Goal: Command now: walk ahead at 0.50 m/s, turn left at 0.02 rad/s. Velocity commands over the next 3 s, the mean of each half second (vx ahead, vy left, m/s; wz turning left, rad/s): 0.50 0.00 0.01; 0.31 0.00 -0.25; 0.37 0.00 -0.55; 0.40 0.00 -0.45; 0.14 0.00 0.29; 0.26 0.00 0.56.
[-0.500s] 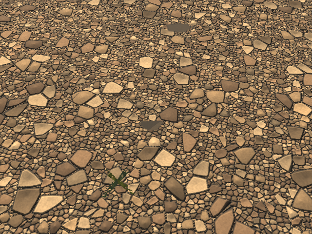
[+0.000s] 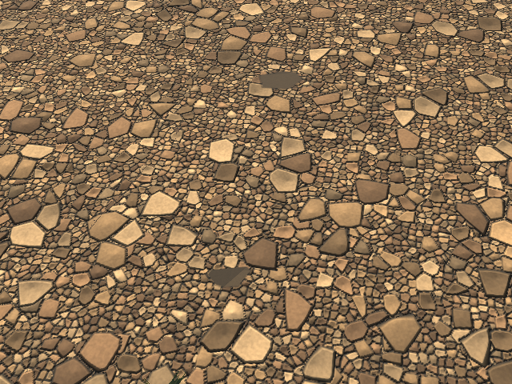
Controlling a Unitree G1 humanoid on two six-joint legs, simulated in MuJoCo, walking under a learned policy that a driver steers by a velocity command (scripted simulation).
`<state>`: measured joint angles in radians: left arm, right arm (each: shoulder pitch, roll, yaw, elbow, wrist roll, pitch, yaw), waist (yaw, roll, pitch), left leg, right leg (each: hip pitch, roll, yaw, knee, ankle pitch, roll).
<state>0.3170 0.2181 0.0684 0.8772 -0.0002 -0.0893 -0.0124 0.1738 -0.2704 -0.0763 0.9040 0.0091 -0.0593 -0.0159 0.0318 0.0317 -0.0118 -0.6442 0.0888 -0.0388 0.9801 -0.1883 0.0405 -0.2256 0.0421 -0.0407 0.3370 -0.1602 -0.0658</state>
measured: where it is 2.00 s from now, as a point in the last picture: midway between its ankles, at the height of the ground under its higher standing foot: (328, 267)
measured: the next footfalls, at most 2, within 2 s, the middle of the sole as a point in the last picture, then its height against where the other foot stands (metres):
left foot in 0.30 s outside the picture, level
right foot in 0.84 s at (307, 336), level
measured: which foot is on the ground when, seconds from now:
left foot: up 0.00-0.28, down 0.30-0.84, up 0.86-1.00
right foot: down 0.00-0.32, up 0.34-0.82, down 0.84-1.00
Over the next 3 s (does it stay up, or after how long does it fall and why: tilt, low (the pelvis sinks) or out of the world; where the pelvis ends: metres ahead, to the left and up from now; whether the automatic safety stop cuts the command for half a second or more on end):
stays up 1.02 -0.29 -0.01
